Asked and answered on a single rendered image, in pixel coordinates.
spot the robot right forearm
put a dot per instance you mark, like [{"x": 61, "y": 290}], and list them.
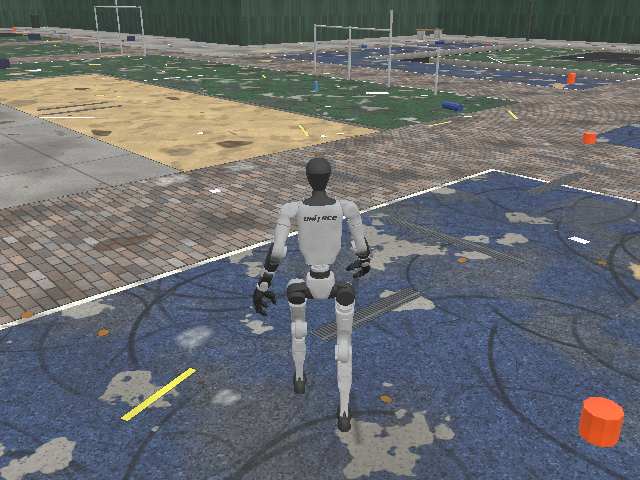
[{"x": 364, "y": 257}]

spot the right robot upper arm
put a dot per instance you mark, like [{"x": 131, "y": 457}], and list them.
[{"x": 351, "y": 211}]

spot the left robot hand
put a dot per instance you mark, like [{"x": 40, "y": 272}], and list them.
[{"x": 258, "y": 302}]

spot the right robot hand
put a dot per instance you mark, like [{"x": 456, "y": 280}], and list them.
[{"x": 360, "y": 273}]

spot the left robot shin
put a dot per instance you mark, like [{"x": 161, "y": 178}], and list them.
[{"x": 298, "y": 352}]

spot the robot left forearm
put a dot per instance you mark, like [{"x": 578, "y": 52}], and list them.
[{"x": 268, "y": 271}]

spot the left robot upper arm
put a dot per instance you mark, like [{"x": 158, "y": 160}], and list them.
[{"x": 286, "y": 213}]

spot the humanoid robot torso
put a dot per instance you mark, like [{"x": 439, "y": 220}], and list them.
[{"x": 319, "y": 238}]

